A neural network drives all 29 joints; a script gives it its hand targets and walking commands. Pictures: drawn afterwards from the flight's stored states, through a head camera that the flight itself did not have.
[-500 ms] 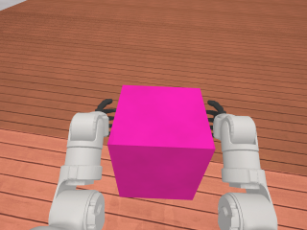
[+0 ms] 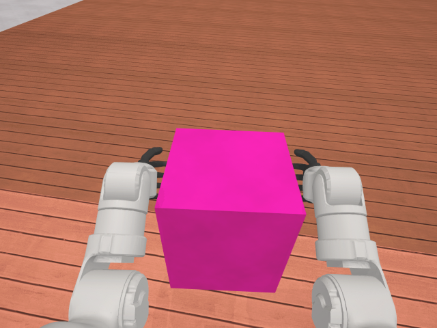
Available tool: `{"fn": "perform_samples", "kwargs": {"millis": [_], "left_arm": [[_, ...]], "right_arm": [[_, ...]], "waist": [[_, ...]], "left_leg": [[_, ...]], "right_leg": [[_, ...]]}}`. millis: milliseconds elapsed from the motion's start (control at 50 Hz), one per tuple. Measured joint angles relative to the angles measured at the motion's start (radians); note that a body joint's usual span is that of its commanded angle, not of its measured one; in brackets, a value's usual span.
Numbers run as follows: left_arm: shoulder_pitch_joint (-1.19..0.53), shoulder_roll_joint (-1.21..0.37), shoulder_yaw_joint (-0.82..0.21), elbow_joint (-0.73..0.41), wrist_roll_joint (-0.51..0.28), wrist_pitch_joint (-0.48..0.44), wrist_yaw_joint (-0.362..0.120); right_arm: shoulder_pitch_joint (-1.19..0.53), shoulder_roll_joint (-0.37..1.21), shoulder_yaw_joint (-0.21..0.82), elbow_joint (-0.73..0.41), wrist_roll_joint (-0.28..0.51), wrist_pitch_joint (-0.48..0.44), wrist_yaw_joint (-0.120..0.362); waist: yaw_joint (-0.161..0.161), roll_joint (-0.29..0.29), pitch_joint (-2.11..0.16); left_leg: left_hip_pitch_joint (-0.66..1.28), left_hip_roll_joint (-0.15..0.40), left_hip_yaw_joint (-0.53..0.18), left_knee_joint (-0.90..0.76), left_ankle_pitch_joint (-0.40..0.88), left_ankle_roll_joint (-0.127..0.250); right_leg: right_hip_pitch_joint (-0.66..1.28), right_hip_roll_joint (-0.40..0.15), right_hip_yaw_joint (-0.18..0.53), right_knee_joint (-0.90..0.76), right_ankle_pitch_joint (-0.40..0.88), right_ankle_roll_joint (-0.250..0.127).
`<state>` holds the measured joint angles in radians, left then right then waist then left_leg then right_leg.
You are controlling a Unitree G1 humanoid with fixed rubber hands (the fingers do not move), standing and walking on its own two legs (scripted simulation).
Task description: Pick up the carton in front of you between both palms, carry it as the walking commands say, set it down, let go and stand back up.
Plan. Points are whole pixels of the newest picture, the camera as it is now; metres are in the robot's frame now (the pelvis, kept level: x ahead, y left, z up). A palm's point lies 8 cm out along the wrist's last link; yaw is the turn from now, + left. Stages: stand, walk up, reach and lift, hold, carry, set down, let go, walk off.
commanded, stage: carry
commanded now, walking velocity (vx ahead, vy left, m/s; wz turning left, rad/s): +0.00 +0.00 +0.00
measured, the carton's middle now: (226, 211) +0.33 +0.00 +0.06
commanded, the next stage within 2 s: none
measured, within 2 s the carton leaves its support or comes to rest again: neither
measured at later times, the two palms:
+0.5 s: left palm (143, 187) +0.32 +0.15 +0.13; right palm (314, 190) +0.32 -0.15 +0.14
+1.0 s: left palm (142, 192) +0.31 +0.15 +0.13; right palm (316, 194) +0.31 -0.15 +0.14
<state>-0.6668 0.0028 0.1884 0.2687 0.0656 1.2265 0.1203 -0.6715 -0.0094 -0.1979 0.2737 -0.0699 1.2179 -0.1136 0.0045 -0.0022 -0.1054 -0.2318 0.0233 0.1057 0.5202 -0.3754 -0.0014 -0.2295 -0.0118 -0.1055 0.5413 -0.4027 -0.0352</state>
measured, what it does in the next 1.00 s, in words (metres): stands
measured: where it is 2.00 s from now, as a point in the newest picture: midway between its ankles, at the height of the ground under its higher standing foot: outside the picture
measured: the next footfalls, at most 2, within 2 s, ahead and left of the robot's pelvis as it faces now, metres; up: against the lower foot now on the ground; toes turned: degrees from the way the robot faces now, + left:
left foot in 1.92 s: +0.28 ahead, +0.10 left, +0.02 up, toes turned +6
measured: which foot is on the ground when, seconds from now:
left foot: down 0.00-1.00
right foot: down 0.00-1.00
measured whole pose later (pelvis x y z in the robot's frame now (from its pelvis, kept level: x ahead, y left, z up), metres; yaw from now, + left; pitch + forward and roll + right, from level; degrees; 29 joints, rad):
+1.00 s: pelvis -0.03 +0.00 +0.00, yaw +0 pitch +1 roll +0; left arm -0.67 0.00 0.20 0.24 0.07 1.23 0.12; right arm -0.68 -0.01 -0.20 0.25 -0.07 1.22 -0.11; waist 0.00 0.00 -0.09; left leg -0.28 0.03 0.11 0.51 -0.32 0.00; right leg -0.28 -0.01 -0.11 0.53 -0.35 -0.04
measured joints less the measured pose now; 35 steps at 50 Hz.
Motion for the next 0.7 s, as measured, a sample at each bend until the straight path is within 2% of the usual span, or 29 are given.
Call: {"fn": "perform_samples", "kwargs": {"millis": [700], "left_arm": [[-0.001, -0.002, 0.006, -0.022, 0.000, 0.003, 0.001]], "right_arm": [[-0.006, 0.003, -0.003, -0.018, -0.003, 0.003, 0.000]], "waist": [[-0.001, 0.003, 0.014]], "left_leg": [[-0.040, 0.004, 0.000, -0.010, 0.044, -0.001]], "right_leg": [[-0.042, 0.000, -0.005, -0.006, 0.041, -0.006]]}}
